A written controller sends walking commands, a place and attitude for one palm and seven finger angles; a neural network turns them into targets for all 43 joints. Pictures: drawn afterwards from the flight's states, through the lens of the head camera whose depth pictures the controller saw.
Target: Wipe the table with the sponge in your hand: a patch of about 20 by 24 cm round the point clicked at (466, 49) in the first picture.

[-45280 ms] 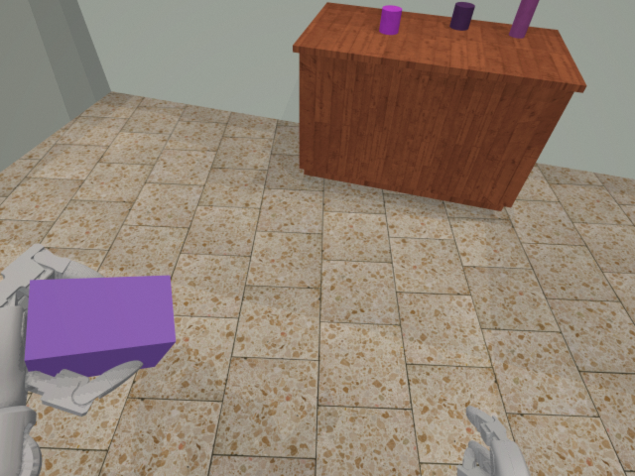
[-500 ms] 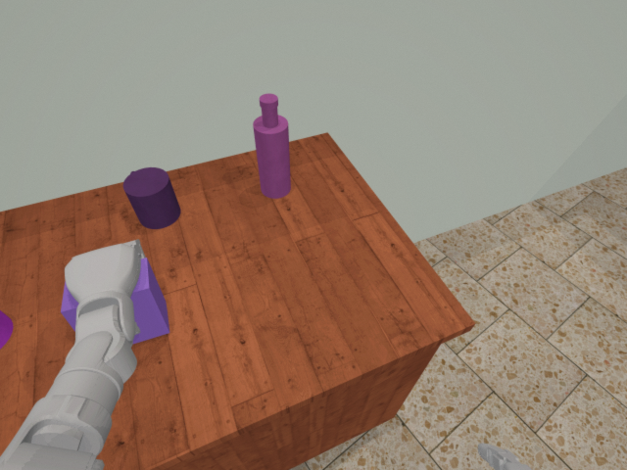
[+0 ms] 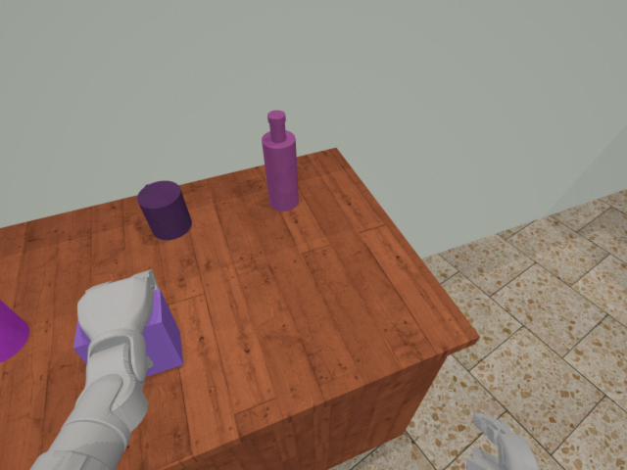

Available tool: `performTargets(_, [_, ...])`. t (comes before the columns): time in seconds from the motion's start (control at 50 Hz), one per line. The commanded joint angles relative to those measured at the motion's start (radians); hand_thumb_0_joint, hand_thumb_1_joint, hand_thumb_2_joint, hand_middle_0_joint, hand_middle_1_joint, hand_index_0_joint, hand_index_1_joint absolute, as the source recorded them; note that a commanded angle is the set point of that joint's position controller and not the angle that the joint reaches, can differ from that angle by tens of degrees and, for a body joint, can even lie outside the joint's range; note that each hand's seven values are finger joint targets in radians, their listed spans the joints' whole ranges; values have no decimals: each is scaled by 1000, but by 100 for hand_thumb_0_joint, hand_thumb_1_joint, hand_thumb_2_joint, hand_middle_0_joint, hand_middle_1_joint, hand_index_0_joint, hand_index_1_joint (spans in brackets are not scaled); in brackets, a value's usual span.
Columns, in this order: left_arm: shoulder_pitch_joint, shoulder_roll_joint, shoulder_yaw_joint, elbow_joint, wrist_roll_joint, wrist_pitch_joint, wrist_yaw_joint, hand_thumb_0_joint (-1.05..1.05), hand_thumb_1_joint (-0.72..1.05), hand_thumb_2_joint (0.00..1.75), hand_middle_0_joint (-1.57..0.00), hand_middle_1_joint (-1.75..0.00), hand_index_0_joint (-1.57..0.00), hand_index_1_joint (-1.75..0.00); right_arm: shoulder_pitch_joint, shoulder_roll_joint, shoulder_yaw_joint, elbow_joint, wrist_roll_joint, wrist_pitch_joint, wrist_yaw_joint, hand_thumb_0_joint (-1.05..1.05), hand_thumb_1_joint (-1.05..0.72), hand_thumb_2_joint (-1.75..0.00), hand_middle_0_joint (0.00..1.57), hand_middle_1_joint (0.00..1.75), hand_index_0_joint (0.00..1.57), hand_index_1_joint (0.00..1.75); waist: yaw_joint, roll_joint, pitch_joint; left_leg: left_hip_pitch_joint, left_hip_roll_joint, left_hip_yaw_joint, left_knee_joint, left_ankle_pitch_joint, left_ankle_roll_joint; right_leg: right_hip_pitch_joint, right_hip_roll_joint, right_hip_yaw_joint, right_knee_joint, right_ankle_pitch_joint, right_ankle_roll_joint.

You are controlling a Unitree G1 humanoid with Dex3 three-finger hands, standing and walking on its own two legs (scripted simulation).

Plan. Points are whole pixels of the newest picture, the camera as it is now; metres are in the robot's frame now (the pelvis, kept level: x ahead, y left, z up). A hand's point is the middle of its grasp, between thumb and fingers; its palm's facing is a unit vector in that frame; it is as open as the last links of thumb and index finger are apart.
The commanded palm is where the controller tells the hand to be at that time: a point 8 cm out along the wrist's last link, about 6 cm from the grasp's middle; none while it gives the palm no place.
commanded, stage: wipe back along the first lane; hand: left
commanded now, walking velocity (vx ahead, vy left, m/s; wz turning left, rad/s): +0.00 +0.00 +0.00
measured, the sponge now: (137, 345) +0.28 +0.30 -0.04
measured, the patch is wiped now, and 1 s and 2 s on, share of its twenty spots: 0.85 1.00 1.00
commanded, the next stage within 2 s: lift the sponge slowly off the table in 0.54 s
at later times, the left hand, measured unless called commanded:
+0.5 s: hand (139, 363) +0.24 +0.26 +0.00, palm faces -0.06 -0.08 -1.00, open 10.5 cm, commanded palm +0.20 +0.24 +0.04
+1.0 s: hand (147, 384) +0.22 +0.24 +0.00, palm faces -0.07 -0.12 -0.99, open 10.5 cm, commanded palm +0.19 +0.23 +0.06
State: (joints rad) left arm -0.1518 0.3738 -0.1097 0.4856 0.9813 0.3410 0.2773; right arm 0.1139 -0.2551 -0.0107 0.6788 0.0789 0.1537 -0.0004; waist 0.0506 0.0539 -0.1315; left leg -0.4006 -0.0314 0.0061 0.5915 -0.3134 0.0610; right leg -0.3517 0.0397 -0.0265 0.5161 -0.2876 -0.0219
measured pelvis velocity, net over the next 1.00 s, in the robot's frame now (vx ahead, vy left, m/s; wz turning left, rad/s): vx -0.02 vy -0.02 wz -0.01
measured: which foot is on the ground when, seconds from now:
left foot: down 0.00-1.00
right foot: down 0.00-1.00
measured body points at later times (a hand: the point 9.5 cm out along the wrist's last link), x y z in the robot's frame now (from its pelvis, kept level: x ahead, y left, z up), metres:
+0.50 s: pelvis -0.01 -0.01 +0.00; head -0.02 -0.03 +0.45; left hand +0.24 +0.26 +0.05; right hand +0.22 -0.22 -0.09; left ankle -0.01 +0.08 -0.73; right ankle -0.02 -0.11 -0.73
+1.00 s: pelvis -0.02 -0.02 +0.00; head -0.03 -0.04 +0.45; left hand +0.21 +0.24 +0.06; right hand +0.21 -0.23 -0.08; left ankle -0.01 +0.08 -0.73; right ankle -0.02 -0.11 -0.73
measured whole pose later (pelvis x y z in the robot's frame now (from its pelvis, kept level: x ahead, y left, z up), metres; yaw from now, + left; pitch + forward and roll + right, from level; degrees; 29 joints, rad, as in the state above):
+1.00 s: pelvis -0.02 -0.02 +0.00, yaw -1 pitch +1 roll -1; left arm 0.09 0.31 -0.20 0.22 0.97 0.40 0.24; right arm 0.04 -0.24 0.00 0.69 0.06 0.11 -0.01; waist 0.10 0.08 -0.08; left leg -0.27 -0.02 0.02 0.53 -0.27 0.04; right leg -0.25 0.05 -0.01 0.49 -0.27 -0.04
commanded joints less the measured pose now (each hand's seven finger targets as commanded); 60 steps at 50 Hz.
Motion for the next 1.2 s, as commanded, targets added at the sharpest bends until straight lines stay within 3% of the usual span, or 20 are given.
performTargets(0.0, [-26,60,8,-125,-18,7,-19,0,10,130,-120,-160,-120,-160,-150,-128,-39,-157,1,-56,-1,0,-90,-90,20,30,20,30,9,-68,-163,142,25,-89,-59,381,-26,81,4,36,-23,356,-64])
performTargets(0.04, [-3,18,-33,-156,-18,14,-17,0,10,130,-120,-160,-120,-160,-159,-123,-39,-161,-1,-61,1,0,-90,-90,20,30,20,30,7,-82,-154,150,27,-86,-55,372,-23,66,5,37,-25,345,-61])
performTargets(0.1, [39,55,11,-180,-28,29,-12,0,10,130,-120,-160,-120,-160,-172,-124,-37,-162,1,-63,0,0,-90,-90,20,30,20,30,21,-88,-149,141,23,-87,-66,362,-24,96,4,45,-27,361,-64])
performTargets(0.16, [10,22,-31,-190,-22,47,-13,0,10,130,-120,-160,-120,-160,-190,-122,-30,-161,0,-61,-6,0,-90,-90,20,30,20,30,11,-99,-108,137,20,-85,-75,316,-22,70,4,47,-40,313,-61])
performTargets(0.26, [57,16,-37,-210,-20,62,-15,0,10,130,-120,-160,-120,-160,-206,-113,-27,-166,1,-66,-8,0,-90,-90,20,30,20,30,28,-76,-113,152,15,-81,-82,302,-19,85,5,53,-44,295,-65])
performTargets(0.28, [68,26,-29,-212,-19,61,-17,0,10,130,-120,-160,-120,-160,-206,-114,-25,-164,1,-67,-8,0,-90,-90,20,30,20,30,28,-96,-124,152,13,-81,-79,308,-19,96,4,60,-45,315,-64])
performTargets(0.3, [77,56,1,-213,-18,59,-16,0,10,130,-120,-160,-120,-160,-210,-117,-26,-161,0,-66,-8,0,-90,-90,20,30,20,30,33,-74,-120,151,14,-83,-85,310,-22,103,5,68,-46,319,-68])
performTargets(0.34, [88,15,-45,-236,-19,58,-22,0,10,130,-120,-160,-120,-160,-220,-109,-20,-171,0,-68,-7,0,-90,-90,20,30,20,30,30,-75,-105,149,10,-81,-84,302,-18,99,4,67,-46,316,-66])
performTargets(0.4, [124,55,2,-250,-19,55,-20,0,10,130,-120,-160,-120,-160,-226,-113,-23,-168,-2,-70,-6,0,-90,-90,20,30,20,30,41,-71,-110,148,11,-87,-89,304,-21,112,5,74,-48,316,-69])
performTargets(0.42, [134,18,-34,-266,-20,55,-20,0,10,130,-120,-160,-120,-160,-231,-107,-20,-175,-3,-71,-5,0,-90,-90,20,30,20,30,38,-66,-108,148,11,-81,-89,302,-20,111,4,67,-44,314,-67])
performTargets(0.58, [181,-29,-81,-311,-18,63,-13,0,10,130,-120,-160,-120,-160,-257,-101,-23,-180,-5,-77,4,0,-90,-90,20,30,20,30,42,-98,-69,155,16,-88,-98,251,-16,76,8,74,-61,234,-68])
performTargets(0.6, [174,1,-51,-319,-19,63,-9,0,10,130,-120,-160,-120,-160,-257,-106,-25,-176,-4,-76,3,0,-90,-90,20,30,20,30,44,-88,-77,157,18,-95,-102,254,-19,81,10,81,-59,236,-71])
performTargets(0.68, [128,21,-41,-341,-14,69,-3,0,10,130,-120,-160,-120,-160,-265,-102,-24,-171,-5,-76,-7,0,-90,-90,20,30,20,30,43,-94,-80,162,11,-87,-103,231,-13,91,7,91,-69,225,-67])
performTargets(0.8, [22,51,-33,-398,-5,71,-8,0,10,130,-120,-160,-120,-160,-280,-101,-22,-167,-6,-84,-18,0,-90,-90,20,30,20,30,40,-23,-82,199,11,-94,-123,216,-12,93,11,95,-82,178,-72])
performTargets(0.84, [62,51,-27,-415,-8,62,-7,0,10,130,-120,-160,-120,-160,-283,-94,-21,-170,-7,-90,-17,0,-90,-90,20,30,20,30,52,-24,-108,208,8,-91,-122,234,-9,121,9,93,-80,201,-72])
performTargets(0.98, [63,58,-22,-459,-2,43,-12,0,10,130,-120,-160,-120,-160,-293,-91,-22,-164,-16,-104,-16,0,-90,-90,20,30,20,30,51,-70,-82,230,8,-91,-129,254,-6,133,5,115,-108,230,-70])
performTargets(1.0, [47,96,14,-471,-4,42,-10,0,10,130,-120,-160,-120,-160,-296,-96,-23,-162,-16,-106,-18,0,-90,-90,20,30,20,30,54,-64,-82,235,8,-96,-135,250,-6,141,6,127,-117,224,-72])
performTargets(1.04, [27,86,5,-479,3,41,-8,0,10,130,-120,-160,-120,-160,-300,-90,-20,-160,-15,-110,-22,0,-90,-90,20,30,20,30,55,-44,-84,241,5,-89,-138,245,-4,145,4,121,-117,218,-71])
performTargets(1.1, [-27,136,42,-498,11,42,-8,0,10,130,-120,-160,-120,-160,-307,-95,-19,-149,-17,-113,-28,0,-90,-90,20,30,20,30,53,-14,-80,258,3,-88,-149,241,-6,156,4,134,-137,203,-73])
performTargets(1.18, [-16,137,42,-516,18,38,-13,0,10,130,-120,-160,-120,-160,-316,-89,-18,-147,-20,-122,-33,0,-90,-90,20,30,20,30,62,6,-95,275,-2,-81,-151,260,-5,179,1,135,-145,221,-73])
